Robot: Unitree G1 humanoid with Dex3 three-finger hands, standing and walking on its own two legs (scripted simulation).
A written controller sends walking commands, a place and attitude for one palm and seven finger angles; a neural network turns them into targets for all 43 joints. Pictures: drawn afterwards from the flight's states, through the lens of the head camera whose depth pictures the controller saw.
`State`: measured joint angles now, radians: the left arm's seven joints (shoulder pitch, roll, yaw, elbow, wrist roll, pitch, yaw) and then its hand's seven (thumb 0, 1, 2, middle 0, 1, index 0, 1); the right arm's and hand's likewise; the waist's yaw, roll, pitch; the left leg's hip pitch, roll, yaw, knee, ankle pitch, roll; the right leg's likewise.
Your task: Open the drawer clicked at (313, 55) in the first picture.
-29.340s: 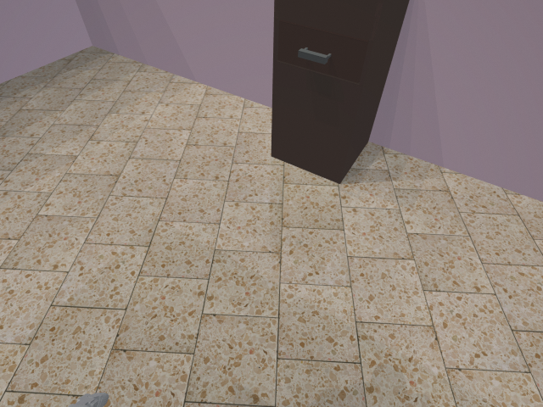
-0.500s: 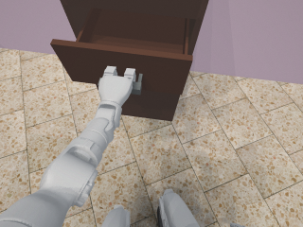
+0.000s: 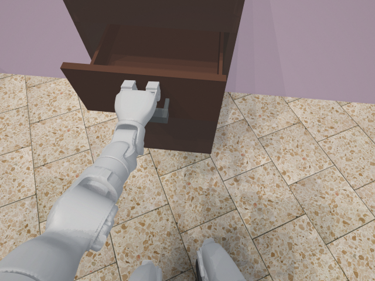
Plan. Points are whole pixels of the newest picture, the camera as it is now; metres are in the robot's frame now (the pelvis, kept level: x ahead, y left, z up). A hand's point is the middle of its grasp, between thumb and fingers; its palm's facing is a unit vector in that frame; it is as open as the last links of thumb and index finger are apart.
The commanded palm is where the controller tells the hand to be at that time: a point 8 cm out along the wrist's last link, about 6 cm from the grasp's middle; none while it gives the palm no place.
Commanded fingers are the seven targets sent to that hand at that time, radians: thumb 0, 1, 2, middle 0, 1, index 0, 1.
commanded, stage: lift the hand off the handle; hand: left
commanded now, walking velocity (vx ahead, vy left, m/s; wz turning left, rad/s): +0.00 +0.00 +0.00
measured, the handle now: (145, 107) +0.54 +0.04 -0.03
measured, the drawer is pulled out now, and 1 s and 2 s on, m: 0.17 0.16 0.16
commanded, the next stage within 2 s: draw the hand back to the body in 1.78 s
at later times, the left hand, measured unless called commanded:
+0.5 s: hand (139, 110) +0.49 +0.05 +0.02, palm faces -0.02 -0.01 -1.00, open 13.6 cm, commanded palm +0.48 +0.05 +0.08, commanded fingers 0.00 -0.50 0.30 -0.30 -1.20 -0.30 -1.20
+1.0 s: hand (139, 100) +0.49 +0.04 +0.06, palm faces -0.01 -0.02 -1.00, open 13.6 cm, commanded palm +0.48 +0.05 +0.12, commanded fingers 0.00 -0.50 0.30 -0.30 -1.20 -0.30 -1.20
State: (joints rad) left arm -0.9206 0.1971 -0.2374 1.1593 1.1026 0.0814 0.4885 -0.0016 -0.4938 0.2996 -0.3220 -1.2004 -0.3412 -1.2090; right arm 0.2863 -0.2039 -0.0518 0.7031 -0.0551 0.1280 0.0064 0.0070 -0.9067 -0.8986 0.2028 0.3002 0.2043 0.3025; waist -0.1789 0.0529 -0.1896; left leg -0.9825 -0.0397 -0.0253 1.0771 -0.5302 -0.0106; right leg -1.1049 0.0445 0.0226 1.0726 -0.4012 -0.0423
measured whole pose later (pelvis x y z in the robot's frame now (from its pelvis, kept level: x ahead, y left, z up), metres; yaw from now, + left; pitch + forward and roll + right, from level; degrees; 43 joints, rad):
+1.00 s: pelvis +0.02 +0.00 +0.04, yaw -1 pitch +19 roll +1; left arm -0.89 0.17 -0.29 1.08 1.08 0.08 0.44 0.00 -0.49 0.30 -0.37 -1.22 -0.37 -1.22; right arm 0.28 -0.21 -0.07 0.70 -0.03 0.16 0.00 0.01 -0.91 -0.90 0.20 0.30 0.20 0.30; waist -0.14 0.05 -0.15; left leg -0.74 -0.03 -0.02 0.86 -0.46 0.00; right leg -0.86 0.05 0.03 0.87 -0.35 -0.04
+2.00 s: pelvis +0.03 +0.00 +0.06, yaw -2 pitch +14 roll +2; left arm -0.83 0.19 -0.27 0.94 1.07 0.06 0.33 0.00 -0.49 0.30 -0.32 -1.20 -0.32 -1.20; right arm 0.23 -0.22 -0.05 0.66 -0.01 0.17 -0.01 0.01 -0.91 -0.90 0.20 0.30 0.20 0.30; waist -0.09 0.04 -0.12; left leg -0.51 -0.02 0.00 0.65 -0.38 0.00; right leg -0.65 0.05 0.06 0.69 -0.28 -0.04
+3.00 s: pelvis +0.04 +0.02 +0.09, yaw +0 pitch -2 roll -1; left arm 0.39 0.30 0.17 -0.39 -0.05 -0.11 0.08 -0.01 0.11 0.56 -0.27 -0.81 -0.27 -0.81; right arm 0.24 -0.22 0.03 0.62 0.00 -0.11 -0.07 0.02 -0.90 -0.90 0.20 0.30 0.20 0.30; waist 0.03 0.05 0.01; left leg -0.08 -0.02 -0.06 0.44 -0.33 0.01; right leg -0.18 0.04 0.01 0.43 -0.23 -0.02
